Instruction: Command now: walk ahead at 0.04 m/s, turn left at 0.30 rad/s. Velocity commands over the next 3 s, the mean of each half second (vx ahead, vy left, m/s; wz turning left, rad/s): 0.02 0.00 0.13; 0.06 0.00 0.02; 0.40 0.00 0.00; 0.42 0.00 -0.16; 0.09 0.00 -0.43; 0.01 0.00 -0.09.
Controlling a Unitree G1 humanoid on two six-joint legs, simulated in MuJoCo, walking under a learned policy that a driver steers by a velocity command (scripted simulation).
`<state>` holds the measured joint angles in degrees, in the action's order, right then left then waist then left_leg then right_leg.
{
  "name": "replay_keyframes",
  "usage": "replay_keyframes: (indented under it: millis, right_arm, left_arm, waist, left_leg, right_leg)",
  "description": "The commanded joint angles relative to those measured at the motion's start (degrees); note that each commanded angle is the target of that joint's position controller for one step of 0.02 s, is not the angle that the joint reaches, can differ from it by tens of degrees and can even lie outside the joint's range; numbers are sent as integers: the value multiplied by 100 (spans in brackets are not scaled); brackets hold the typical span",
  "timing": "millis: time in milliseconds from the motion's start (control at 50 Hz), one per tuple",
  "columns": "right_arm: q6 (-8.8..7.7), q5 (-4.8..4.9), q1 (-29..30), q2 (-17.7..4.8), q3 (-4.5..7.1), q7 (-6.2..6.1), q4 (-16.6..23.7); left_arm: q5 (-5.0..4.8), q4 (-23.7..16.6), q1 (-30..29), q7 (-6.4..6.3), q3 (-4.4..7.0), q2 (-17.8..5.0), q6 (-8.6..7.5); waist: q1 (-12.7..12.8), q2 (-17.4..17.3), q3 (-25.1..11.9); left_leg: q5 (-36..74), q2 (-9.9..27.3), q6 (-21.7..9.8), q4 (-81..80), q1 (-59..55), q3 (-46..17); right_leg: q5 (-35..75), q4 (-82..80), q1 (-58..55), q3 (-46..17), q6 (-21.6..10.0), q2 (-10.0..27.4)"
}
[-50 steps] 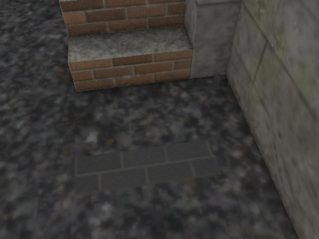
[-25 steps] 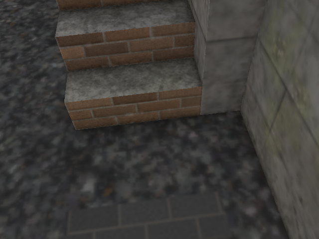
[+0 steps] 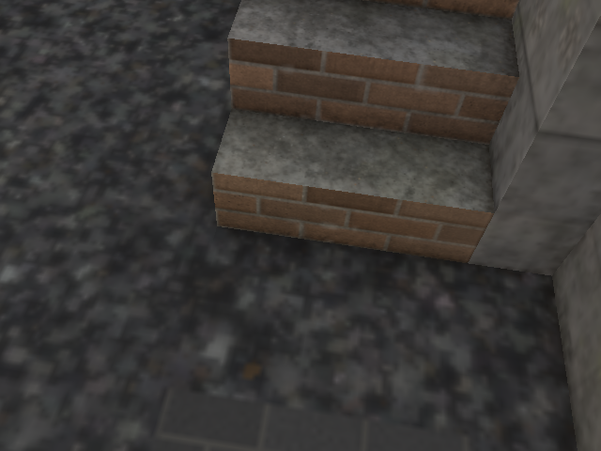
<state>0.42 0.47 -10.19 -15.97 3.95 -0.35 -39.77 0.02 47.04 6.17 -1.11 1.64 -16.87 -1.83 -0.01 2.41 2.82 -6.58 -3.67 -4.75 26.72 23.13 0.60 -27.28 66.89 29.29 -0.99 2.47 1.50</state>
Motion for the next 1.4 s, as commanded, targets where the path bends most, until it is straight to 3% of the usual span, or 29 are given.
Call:
replay_keyframes:
  millis: [20, 140, 220, 240, 260, 280, 300, 320, 400, 520, 820, 860, 880, 920, 940, 980, 1040, 1100, 1140, 1160, 1200, 1220, 1240, 1260, 1280, 1300, 1320, 1360, 1400]
  right_arm:
    - [-60, -77, 14, -726, 175, -105, 341]
    - [-32, -65, 107, -674, 146, -179, 237]
    - [-17, -20, 202, -479, 54, -166, 117]
    - [-28, 33, 166, -283, -15, -166, 45]
    - [-62, 35, -47, -195, -40, -163, -44]
    - [-93, -47, -233, -108, -61, -151, -56]
    - [-74, -70, -86, -63, -48, -160, 86]
    - [-83, -87, 180, -269, -20, -147, 84]
    - [-16, -43, 236, -279, 21, -132, -89]
    - [-93, -5, 242, -84, 10, -100, -317]
    - [-45, 32, 177, -98, 10, -227, -1124]
    - [-29, 76, -15, -178, 56, -229, -1305]
    - [-29, 123, -174, -323, 117, -228, -1375]
    - [-120, 161, -711, -486, 174, -194, -1511]
    - [-200, 135, -771, -620, 209, -174, -1529]
    - [-437, 25, -739, -549, 199, -135, -1473]
    - [-539, 137, -570, -230, 134, -109, -1423]
    - [-421, 179, -590, -437, 185, -161, -1456]
    - [-417, 266, -478, -701, 250, -120, -1391]
    - [-434, 283, -355, -702, 256, -94, -1302]
    - [-471, 229, -281, -354, 153, -61, -1254]
    - [-509, 224, -171, -8, 68, -57, -1190]
    - [-572, 201, -128, 446, -51, -44, -933]
    - [-630, 219, -78, 110, 26, -32, -782]
    - [-652, 297, -55, -171, 68, -2, -728]
    - [-655, 284, -145, -272, 90, 15, -775]
    - [-655, 193, -253, -209, 102, -26, -861]
    - [-621, 113, -55, -216, 140, -66, -837]
    - [-549, 138, 160, -116, 139, -105, -783]
  left_arm:
    - [2, -143, 567, -72, 132, -445, 37]
    - [26, -73, 428, -145, 129, -325, 143]
    - [18, 87, 642, -88, 159, -270, 64]
    - [40, 229, 856, -54, 140, -178, 45]
    - [140, 278, 949, -17, 145, -296, 26]
    - [210, 223, 929, -21, 179, -613, 15]
    - [207, 282, 635, -2, 205, -697, 4]
    - [219, 74, 146, -13, 67, -217, -62]
    - [101, 235, 518, -63, 110, -366, -175]
    - [62, 380, 853, -146, 100, -236, -101]
    - [62, 876, 874, -112, 62, -39, -39]
    - [20, 1020, 1026, -136, 66, 13, -20]
    - [-20, 989, 931, -155, 76, 10, -30]
    - [-96, 838, 656, -157, 39, 184, -145]
    - [-114, 730, 444, -125, 57, 102, -246]
    - [-172, 646, 248, -58, 155, -152, -413]
    - [-156, 798, 501, 33, 214, -163, -489]
    - [-87, 807, 378, 43, 138, 87, -483]
    - [-119, 884, 554, 1, 118, 133, -435]
    - [-154, 1027, 919, 9, 135, 99, -419]
    - [-149, 1349, 1766, -3, 226, -60, -377]
    - [-98, 1481, 2240, -4, 292, -236, -398]
    - [-35, 1461, 2715, 12, 408, -906, -412]
    - [67, 1433, 2522, 80, 379, -962, -470]
    - [51, 1207, 1807, 86, 316, -800, -507]
    - [34, 1053, 1374, 110, 248, -572, -517]
    - [23, 1064, 1316, 102, 247, -574, -507]
    - [37, 1115, 1392, 112, 160, -369, -475]
    - [25, 1198, 1654, 69, 146, -350, -462]
  waist:
    - [219, -844, -1073]
    - [73, -980, -880]
    - [170, -906, -731]
    - [264, -788, -724]
    - [206, -580, -736]
    - [-41, 129, -714]
    - [-218, 1268, -449]
    - [-228, 950, -325]
    - [-31, 283, -186]
    - [173, -275, -355]
    - [173, -302, -269]
    - [120, -379, -251]
    - [31, -484, -85]
    - [-198, -1031, 207]
    - [-236, -1187, 373]
    - [-250, -1005, 365]
    - [-53, -630, -47]
    - [-36, -792, -115]
    - [123, -817, -51]
    - [305, -866, -47]
    - [681, -617, -182]
    - [898, -155, -293]
    - [930, 1653, -521]
    - [705, 1545, -480]
    - [438, 1011, 0]
    - [298, 790, 227]
    - [194, 496, 255]
    - [199, 380, 320]
    - [269, 360, 313]
  left_leg:
    - [1658, 1406, -1027, -984, -1007, -1359]
    - [-215, 1318, -986, -1179, -638, -1312]
    - [-539, 1246, -759, -928, -632, -1390]
    - [-424, 1081, -537, -722, -573, -1231]
    - [-403, 861, -241, -448, -469, -1091]
    - [-789, 450, 46, 179, -243, -727]
    - [-1402, 102, 205, 262, -441, -295]
    - [-1024, 269, 330, 321, -989, -420]
    - [-79, 415, 199, 35, -1122, -596]
    - [402, 441, 123, -8, -1010, -618]
    - [530, 529, -68, -257, -1233, -724]
    - [-1323, 452, -160, -466, -1195, -748]
    - [-2614, 551, -300, -685, -1094, -977]
    - [-4177, 1347, -820, -1612, -1302, -2353]
    - [-4258, 1795, -1119, -1989, -1241, -3178]
    - [-3364, 2282, -1415, -2174, -1703, -3755]
    - [-2003, 1813, -969, -1982, -2315, -2558]
    - [-1306, 1303, -717, -1944, -1587, -1542]
    - [-1583, 1177, -716, -1791, -825, -1310]
    - [-1721, 1179, -736, -1666, -427, -1317]
    - [-1741, 930, -553, -881, 272, -1153]
    - [-1473, 561, -270, 391, 697, -737]
    - [-2004, 44, 93, 2493, 1612, 80]
    - [-2547, 145, 61, 3682, 2220, -390]
    - [-2082, 569, -12, 4190, 2604, -527]
    - [-1540, 739, -16, 4192, 2596, -406]
    - [-1101, 861, -2, 4019, 2425, -393]
    - [-391, 967, 177, 3519, 2061, -299]
    - [77, 951, 356, 3122, 2113, -174]
  right_leg:
    - [362, -526, -86, -123, 58, 85]
    - [678, -1921, -690, -81, 135, 110]
    - [964, -3340, -1370, 67, -17, 26]
    - [1526, -4139, -1829, 160, -132, -36]
    - [1963, -4343, -2148, -82, -256, 151]
    - [2624, -4456, -2249, -753, -497, 813]
    - [1901, -4835, -1275, -1232, -996, 1240]
    - [1377, -5012, -887, -1239, -953, 1109]
    - [808, -4738, -1073, -545, -419, 425]
    - [1463, -4335, -1615, -259, -407, 229]
    - [1655, -4384, -1861, 10, -164, 54]
    - [588, -4195, -1746, 229, -211, -132]
    - [85, -3867, -1463, 359, -276, -238]
    - [-137, -2895, -599, 493, -343, -357]
    - [-146, -2381, -304, 252, -426, -244]
    - [-494, -967, 610, -313, -568, 146]
    - [296, -1147, 993, -353, -616, 505]
    - [618, -2476, -130, 126, -387, 265]
    - [920, -3311, -1167, 431, -267, 35]
    - [1455, -3665, -1792, 527, -247, -33]
    - [1373, -3764, -2962, 593, -272, -199]
    - [1064, -3988, -3484, -66, -392, 238]
    - [-230, -5155, -3867, -2458, -1013, 1673]
    - [-1768, -5837, -3464, -4242, -1706, 2337]
    - [-2338, -5863, -2995, -4018, -1737, 2268]
    - [-1808, -5862, -2731, -3327, -1536, 1931]
    - [-1208, -5906, -2560, -2883, -1356, 1750]
    - [26, -6057, -2347, -1981, -1133, 1322]
    - [787, -6134, -2505, -1499, -1162, 1179]
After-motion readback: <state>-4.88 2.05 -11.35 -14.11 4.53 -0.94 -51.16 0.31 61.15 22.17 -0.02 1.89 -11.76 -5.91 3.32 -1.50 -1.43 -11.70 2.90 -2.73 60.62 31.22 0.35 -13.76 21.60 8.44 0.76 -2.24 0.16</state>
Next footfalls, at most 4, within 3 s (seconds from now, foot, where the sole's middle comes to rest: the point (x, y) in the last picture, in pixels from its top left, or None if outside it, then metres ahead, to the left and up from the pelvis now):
0.26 right None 0.08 -0.15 -0.77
1.22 right None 0.22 -0.17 -0.77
1.74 left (251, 376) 0.59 0.10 -0.77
2.20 right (335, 339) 0.69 -0.09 -0.77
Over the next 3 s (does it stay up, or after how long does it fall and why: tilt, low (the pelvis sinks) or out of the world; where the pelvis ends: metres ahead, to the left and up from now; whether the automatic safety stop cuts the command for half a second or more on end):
stays up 0.59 0.05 0.00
